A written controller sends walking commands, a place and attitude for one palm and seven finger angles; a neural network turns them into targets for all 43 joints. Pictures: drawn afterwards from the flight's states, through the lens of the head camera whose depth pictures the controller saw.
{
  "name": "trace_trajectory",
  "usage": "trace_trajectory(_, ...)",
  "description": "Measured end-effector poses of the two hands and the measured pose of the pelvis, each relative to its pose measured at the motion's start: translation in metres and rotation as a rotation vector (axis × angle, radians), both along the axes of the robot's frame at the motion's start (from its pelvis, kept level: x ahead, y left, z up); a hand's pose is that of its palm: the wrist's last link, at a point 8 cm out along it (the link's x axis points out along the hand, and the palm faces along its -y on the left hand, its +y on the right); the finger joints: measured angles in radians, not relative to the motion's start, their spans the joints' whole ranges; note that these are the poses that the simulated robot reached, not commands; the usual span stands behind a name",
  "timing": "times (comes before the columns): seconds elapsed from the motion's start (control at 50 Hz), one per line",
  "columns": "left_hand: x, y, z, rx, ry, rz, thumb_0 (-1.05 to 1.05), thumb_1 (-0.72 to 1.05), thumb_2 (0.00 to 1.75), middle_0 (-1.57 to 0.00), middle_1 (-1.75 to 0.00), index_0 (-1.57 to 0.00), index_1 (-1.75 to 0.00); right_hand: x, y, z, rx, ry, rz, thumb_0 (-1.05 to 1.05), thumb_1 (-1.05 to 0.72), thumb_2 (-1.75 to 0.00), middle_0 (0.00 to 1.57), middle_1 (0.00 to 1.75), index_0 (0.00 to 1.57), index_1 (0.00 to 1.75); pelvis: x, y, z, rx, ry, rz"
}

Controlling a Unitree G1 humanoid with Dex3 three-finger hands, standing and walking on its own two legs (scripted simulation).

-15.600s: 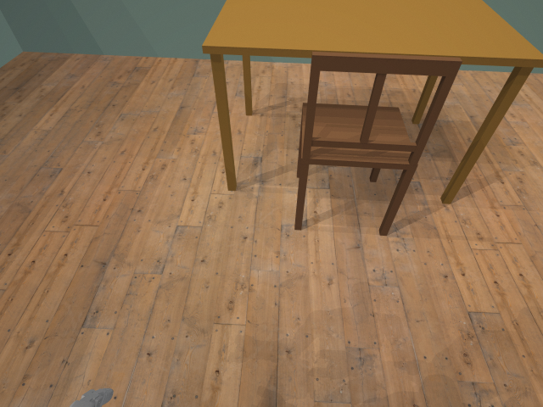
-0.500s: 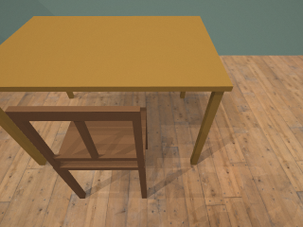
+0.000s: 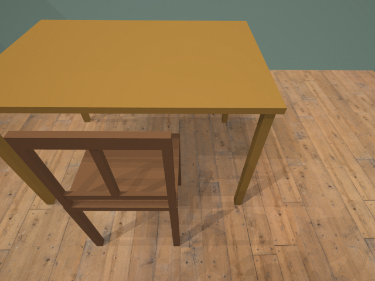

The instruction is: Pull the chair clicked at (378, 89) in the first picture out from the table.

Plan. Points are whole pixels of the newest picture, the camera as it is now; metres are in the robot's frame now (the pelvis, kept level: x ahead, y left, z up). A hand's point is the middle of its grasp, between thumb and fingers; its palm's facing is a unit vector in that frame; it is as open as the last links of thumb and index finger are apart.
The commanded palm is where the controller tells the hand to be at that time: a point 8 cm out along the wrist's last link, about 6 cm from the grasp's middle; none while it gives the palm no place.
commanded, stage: look again from close up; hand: left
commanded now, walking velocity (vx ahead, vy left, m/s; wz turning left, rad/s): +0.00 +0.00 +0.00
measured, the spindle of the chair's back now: (106, 173) +0.44 +0.29 -0.12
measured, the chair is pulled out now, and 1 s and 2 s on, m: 0.00 0.00 0.00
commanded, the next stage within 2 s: shuffle to correct the standing spot in 0.40 s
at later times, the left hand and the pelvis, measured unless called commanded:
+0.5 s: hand out of the picture -0.01 +0.19 -0.17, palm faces +0.04 -0.98 -0.21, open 7.3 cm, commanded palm none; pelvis +0.00 +0.01 +0.00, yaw +0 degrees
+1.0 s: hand out of the picture -0.03 +0.27 -0.19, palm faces +0.09 -0.97 -0.21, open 7.3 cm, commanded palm none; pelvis -0.01 +0.08 -0.01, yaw +2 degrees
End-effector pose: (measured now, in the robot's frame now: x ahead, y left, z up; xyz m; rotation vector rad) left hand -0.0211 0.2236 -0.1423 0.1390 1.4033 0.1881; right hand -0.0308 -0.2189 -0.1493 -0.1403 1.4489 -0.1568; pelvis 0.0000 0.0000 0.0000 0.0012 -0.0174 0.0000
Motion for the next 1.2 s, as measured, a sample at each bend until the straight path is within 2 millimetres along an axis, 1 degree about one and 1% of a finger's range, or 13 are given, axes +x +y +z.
trace_trajectory(0.5,0.005,0.014,0.000,0.005,-0.009,-0.009,0.00,0.91,0.90,-0.20,-0.30,-0.20,-0.30,0.001,0.002,0.004,-0.018,-0.003,0.004,0.01,-0.91,-0.90,0.20,0.30,0.20,0.30,-0.001,0.008,0.001,-0.004,0.001,-0.001)
trace_trajectory(0.64,0.008,0.023,0.000,0.016,-0.020,-0.006,0.00,0.91,0.90,-0.20,-0.30,-0.20,-0.30,0.005,0.002,0.003,-0.029,-0.009,0.014,0.01,-0.91,-0.90,0.20,0.30,0.20,0.30,-0.003,0.014,-0.001,-0.005,0.005,0.000)
trace_trajectory(0.7,0.007,0.028,-0.001,0.024,-0.024,0.005,0.00,0.91,0.90,-0.21,-0.30,-0.20,-0.30,0.005,0.006,0.001,-0.029,-0.003,0.020,0.01,-0.91,-0.90,0.20,0.30,0.20,0.30,-0.005,0.019,-0.002,-0.010,0.011,0.004)
trace_trajectory(0.78,0.002,0.039,-0.004,0.029,-0.028,0.031,0.00,0.91,0.90,-0.21,-0.30,-0.20,-0.30,0.003,0.017,0.001,-0.028,0.015,0.031,0.01,-0.91,-0.90,0.20,0.30,0.20,0.30,-0.009,0.029,-0.005,-0.020,0.017,0.019)
trace_trajectory(0.86,-0.008,0.057,-0.008,0.029,-0.024,0.054,0.00,0.91,0.90,-0.21,-0.30,-0.20,-0.30,0.004,0.033,0.004,-0.036,0.011,0.038,0.01,-0.91,-0.90,0.20,0.30,0.20,0.30,-0.015,0.046,-0.006,-0.009,0.017,0.024)
trace_trajectory(0.94,-0.015,0.080,-0.015,0.011,0.002,0.055,0.00,0.91,0.90,-0.21,-0.30,-0.20,-0.30,0.002,0.055,0.004,-0.050,-0.035,0.026,0.01,-0.91,-0.90,0.20,0.30,0.20,0.30,-0.017,0.069,-0.010,-0.001,0.001,0.029)
trace_trajectory(1.0,-0.014,0.091,-0.012,0.005,0.007,0.044,0.00,0.91,0.90,-0.20,-0.30,-0.20,-0.30,-0.001,0.075,0.005,-0.030,-0.036,0.016,0.01,-0.91,-0.90,0.20,0.30,0.20,0.30,-0.013,0.081,-0.006,0.000,0.002,0.029)
trace_trajectory(1.04,-0.011,0.095,-0.010,-0.002,0.003,0.038,0.00,0.91,0.90,-0.20,-0.30,-0.20,-0.30,-0.001,0.088,0.006,-0.014,-0.035,0.012,0.01,-0.91,-0.90,0.20,0.30,0.20,0.30,-0.010,0.086,-0.003,0.000,0.008,0.031)
trace_trajectory(1.1,-0.007,0.096,-0.009,-0.014,0.005,0.031,0.00,0.91,0.90,-0.20,-0.30,-0.20,-0.30,0.000,0.104,0.008,0.004,-0.034,0.009,0.01,-0.91,-0.90,0.20,0.30,0.20,0.30,-0.007,0.089,0.000,0.000,0.018,0.031)
trace_trajectory(1.16,-0.002,0.092,-0.008,-0.027,0.016,0.018,0.00,0.91,0.90,-0.20,-0.30,-0.20,-0.30,-0.002,0.112,0.009,0.012,-0.025,-0.004,0.01,-0.91,-0.90,0.20,0.30,0.20,0.30,-0.008,0.088,0.001,-0.005,0.026,0.027)
trace_trajectory(1.2,0.002,0.089,-0.007,-0.032,0.020,0.008,0.00,0.91,0.90,-0.20,-0.30,-0.20,-0.30,-0.006,0.112,0.009,0.012,-0.012,-0.017,0.01,-0.91,-0.90,0.21,0.30,0.21,0.30,-0.010,0.086,0.002,-0.010,0.031,0.023)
